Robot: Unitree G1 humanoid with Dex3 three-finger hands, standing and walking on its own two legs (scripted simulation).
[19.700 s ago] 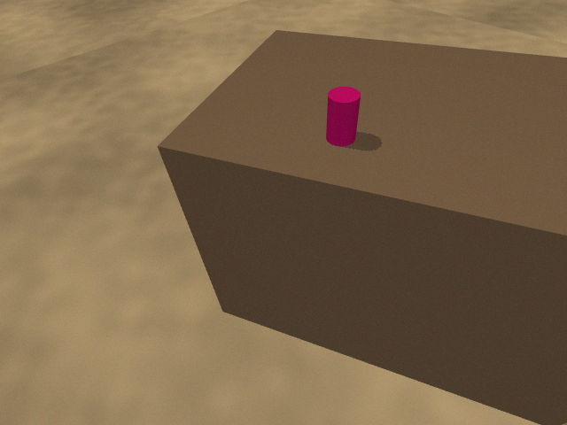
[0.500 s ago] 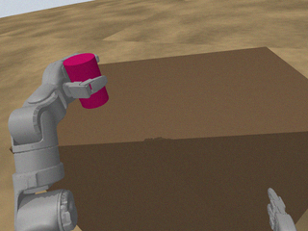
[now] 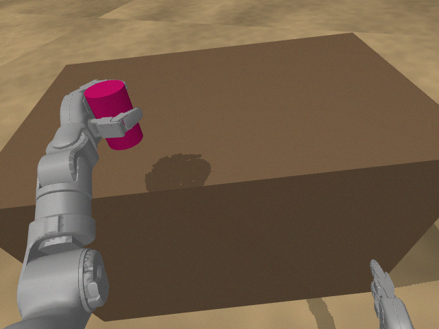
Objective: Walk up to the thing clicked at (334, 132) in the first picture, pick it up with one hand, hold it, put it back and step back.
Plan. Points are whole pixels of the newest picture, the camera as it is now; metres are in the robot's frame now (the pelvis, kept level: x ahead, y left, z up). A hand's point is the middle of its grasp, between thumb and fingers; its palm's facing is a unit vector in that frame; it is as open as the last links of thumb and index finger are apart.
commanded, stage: crouch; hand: left
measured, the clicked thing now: (116, 115) +0.45 +0.18 +0.22
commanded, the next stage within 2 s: lower in 1.24 s
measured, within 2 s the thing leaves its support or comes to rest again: rests again in 1.72 s
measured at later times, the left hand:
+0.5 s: hand (120, 118) +0.48 +0.19 +0.19, palm faces +0.17 -0.99 +0.00, open 9.0 cm
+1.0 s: hand (124, 116) +0.51 +0.19 +0.18, palm faces +0.18 -0.98 +0.02, open 9.0 cm
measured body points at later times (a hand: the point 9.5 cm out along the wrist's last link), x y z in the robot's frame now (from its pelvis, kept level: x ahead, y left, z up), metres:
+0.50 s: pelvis +0.03 +0.01 +0.01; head +0.04 +0.00 +0.46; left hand +0.47 +0.24 +0.19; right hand +0.19 -0.23 -0.05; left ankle +0.06 +0.14 -0.71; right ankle +0.04 -0.15 -0.71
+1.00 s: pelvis +0.03 +0.00 +0.00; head +0.06 +0.01 +0.45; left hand +0.50 +0.25 +0.18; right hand +0.18 -0.25 -0.05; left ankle +0.06 +0.14 -0.71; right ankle +0.04 -0.15 -0.71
